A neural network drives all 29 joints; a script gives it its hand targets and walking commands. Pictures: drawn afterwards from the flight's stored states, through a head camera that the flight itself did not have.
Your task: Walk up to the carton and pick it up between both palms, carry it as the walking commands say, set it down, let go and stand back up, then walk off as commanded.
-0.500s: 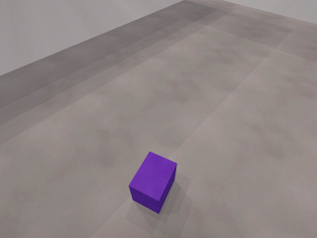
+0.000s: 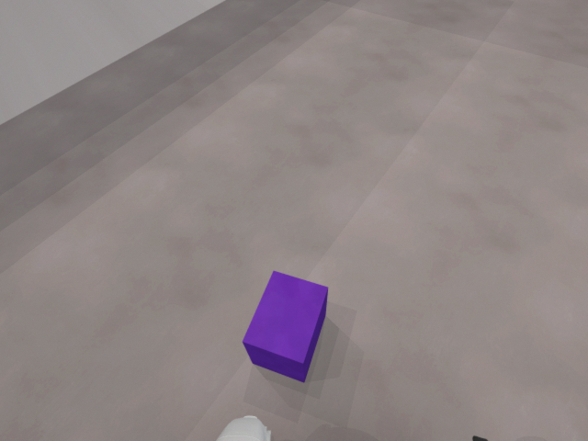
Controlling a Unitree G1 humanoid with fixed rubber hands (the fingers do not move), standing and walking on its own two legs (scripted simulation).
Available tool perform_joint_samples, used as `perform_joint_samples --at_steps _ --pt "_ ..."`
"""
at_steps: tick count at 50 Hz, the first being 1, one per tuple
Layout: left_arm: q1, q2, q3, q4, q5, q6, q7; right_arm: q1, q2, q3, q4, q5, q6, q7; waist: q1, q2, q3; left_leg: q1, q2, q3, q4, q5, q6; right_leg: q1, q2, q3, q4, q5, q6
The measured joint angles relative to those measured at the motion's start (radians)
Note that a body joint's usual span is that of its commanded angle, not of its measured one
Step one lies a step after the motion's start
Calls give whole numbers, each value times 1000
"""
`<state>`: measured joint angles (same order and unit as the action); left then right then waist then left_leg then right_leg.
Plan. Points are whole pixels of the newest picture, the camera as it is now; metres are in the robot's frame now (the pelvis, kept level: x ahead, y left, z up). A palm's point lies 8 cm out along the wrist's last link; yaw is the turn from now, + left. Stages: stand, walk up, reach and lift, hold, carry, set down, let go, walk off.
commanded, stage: walk up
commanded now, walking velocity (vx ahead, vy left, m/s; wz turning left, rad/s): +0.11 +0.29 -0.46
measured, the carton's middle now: (288, 326) +0.50 +0.09 -0.66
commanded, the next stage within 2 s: none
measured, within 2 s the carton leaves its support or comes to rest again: neither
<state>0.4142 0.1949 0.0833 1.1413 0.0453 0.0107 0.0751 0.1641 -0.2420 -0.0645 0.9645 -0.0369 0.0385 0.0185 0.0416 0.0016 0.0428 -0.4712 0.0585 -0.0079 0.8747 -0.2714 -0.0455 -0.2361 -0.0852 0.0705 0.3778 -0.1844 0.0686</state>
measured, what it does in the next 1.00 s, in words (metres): steps to the left: left foot, then right foot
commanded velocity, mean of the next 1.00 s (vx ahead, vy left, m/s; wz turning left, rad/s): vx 0.00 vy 0.12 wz -0.21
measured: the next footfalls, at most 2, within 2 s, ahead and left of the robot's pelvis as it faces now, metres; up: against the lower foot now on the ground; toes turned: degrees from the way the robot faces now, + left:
left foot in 0.14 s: +0.11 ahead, +0.24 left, +0.00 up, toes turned -2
right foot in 0.44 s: +0.08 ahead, +0.08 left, +0.00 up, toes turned -15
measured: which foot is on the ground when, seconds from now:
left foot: up 0.00-0.12, down 0.14-0.46, up 0.48-0.72, down 0.74-1.00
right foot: down 0.00-0.14, up 0.16-0.42, down 0.44-0.74, up 0.76-1.00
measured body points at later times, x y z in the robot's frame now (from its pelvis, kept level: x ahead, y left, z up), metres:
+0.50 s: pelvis +0.09 +0.16 -0.01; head +0.12 +0.13 +0.43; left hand +0.30 +0.37 -0.12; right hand +0.02 -0.08 -0.17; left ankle +0.07 +0.25 -0.73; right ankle +0.05 +0.09 -0.75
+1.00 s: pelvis +0.09 +0.26 +0.00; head +0.14 +0.28 +0.44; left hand +0.21 +0.52 -0.16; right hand +0.09 -0.02 -0.12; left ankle +0.19 +0.35 -0.74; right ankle +0.01 +0.13 -0.65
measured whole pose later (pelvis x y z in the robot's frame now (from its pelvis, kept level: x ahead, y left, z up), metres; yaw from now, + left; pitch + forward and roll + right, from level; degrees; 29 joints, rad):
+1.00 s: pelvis +0.09 +0.26 +0.00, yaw -14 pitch -1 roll -3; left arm 0.21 0.31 0.09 0.95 0.02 0.09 -0.01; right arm 0.22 -0.22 -0.03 0.90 -0.02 0.02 -0.05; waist 0.00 -0.03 0.11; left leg -0.31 0.11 0.10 0.48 -0.15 0.01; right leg -0.43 0.03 0.02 1.13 -0.42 0.06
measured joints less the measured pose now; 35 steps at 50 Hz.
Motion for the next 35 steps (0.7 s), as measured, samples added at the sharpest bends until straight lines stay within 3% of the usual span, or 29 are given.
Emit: perform_joint_samples --at_steps 5,7,8,11,15,19,22,23,25,29,35 --pt "0 42 13 -28 8 12 -3 -35 -5 20 -52 2 9 13 10 -18 30 50 13 -8 -231 -33 -3 -31 -66 81 40 -37 48" --pt "7 50 11 -51 7 18 -9 -26 -2 29 -66 -5 -1 16 -9 -13 23 107 9 10 -345 12 -4 -78 -79 109 134 -113 27" --pt "-9 59 10 -61 9 24 -9 -21 9 31 -66 -12 -3 14 -23 -18 29 96 -1 16 -323 46 -16 -116 -81 105 233 -209 8" --pt "-79 83 13 -111 8 34 -8 12 57 53 -55 -14 0 6 -36 -34 49 117 0 63 -288 4 12 -237 -22 44 553 -341 -30" --pt "-181 94 17 -181 -11 25 -28 87 78 57 -31 -8 -12 -14 -72 -30 22 175 -6 108 -369 10 45 -294 52 -88 714 -291 -48" --pt "-278 75 7 -249 -27 6 -31 135 56 53 -5 3 -22 -31 -93 -28 5 224 -40 153 -416 7 72 -210 91 -146 523 -276 -64" --pt "-330 48 -12 -286 -32 -2 -29 163 32 49 7 16 -16 -38 -93 -28 1 246 -77 183 -387 -30 85 -68 87 -148 234 -102 -89" --pt "-340 31 -16 -291 -30 -8 -29 165 21 47 14 22 -15 -39 -89 -9 3 236 -73 180 -343 -54 81 -37 92 -146 193 -116 -116" --pt "-344 3 -24 -298 -27 -13 -28 159 12 44 17 28 -5 -41 -92 26 14 181 -61 136 -173 -156 50 -5 103 -152 173 -142 -134" --pt "-311 -13 -24 -271 -21 -4 -25 132 32 48 19 16 7 -31 -75 14 27 89 -36 80 20 -195 4 65 81 -139 93 -115 -112" --pt "-245 -9 -33 -198 -27 12 -49 100 40 55 10 20 -6 -11 -57 -8 39 115 37 45 -203 1 0 126 57 -138 49 -100 -58"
